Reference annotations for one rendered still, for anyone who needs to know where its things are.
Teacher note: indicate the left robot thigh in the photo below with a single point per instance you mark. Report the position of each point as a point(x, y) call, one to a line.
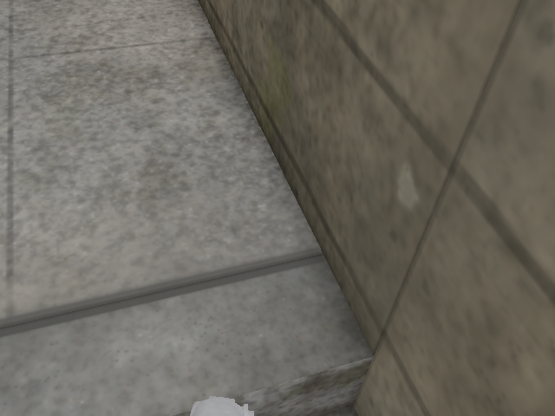
point(220, 406)

